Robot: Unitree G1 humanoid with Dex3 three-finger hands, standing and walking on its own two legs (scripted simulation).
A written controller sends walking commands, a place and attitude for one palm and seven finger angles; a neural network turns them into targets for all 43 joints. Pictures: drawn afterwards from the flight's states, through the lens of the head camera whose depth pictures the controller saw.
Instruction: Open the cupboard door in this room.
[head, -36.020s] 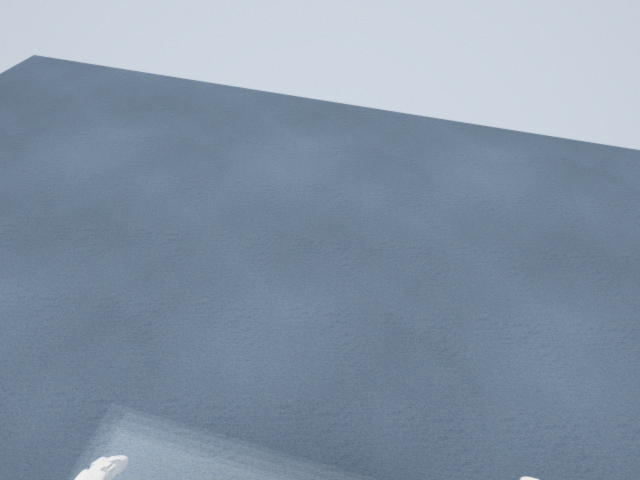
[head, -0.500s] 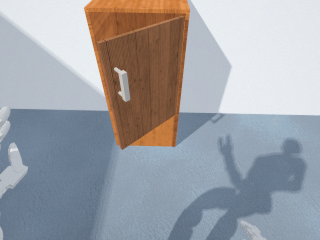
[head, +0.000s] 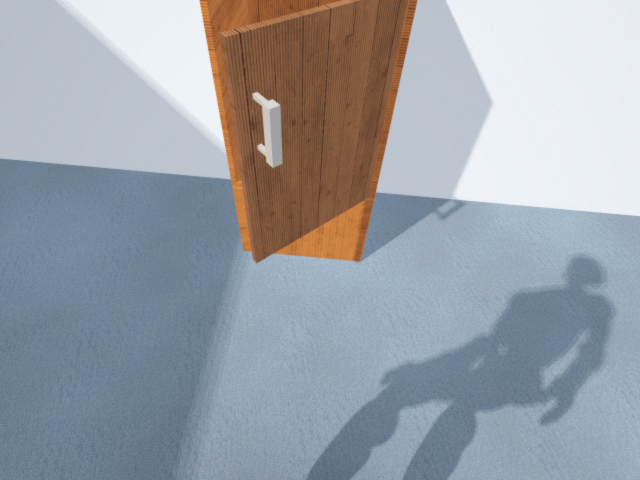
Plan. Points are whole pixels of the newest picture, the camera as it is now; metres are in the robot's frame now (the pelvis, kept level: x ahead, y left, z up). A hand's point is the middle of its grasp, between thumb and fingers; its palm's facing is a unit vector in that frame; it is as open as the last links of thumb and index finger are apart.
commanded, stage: let the arm hang, fingers relaxed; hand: left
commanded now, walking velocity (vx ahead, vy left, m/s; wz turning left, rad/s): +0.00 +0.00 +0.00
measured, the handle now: (266, 130) +0.69 +0.14 +0.04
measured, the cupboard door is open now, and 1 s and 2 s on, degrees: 44 44 44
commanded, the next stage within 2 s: look to check the result in 0.68 s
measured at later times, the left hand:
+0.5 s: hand out of the picture +0.07 +0.24 -0.15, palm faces +0.00 -0.96 -0.30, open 7.4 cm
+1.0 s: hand out of the picture +0.12 +0.24 -0.14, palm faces -0.03 -0.95 -0.32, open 7.4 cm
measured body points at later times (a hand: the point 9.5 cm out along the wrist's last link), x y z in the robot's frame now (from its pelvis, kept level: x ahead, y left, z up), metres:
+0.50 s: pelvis +0.01 +0.01 +0.01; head +0.02 +0.00 +0.46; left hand +0.07 +0.29 -0.13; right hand +0.05 -0.25 -0.15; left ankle +0.04 +0.14 -0.73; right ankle +0.05 -0.13 -0.73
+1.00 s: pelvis +0.03 +0.01 +0.01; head +0.06 +0.00 +0.46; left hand +0.12 +0.29 -0.12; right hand +0.09 -0.28 -0.13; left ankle +0.04 +0.14 -0.73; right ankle +0.05 -0.13 -0.73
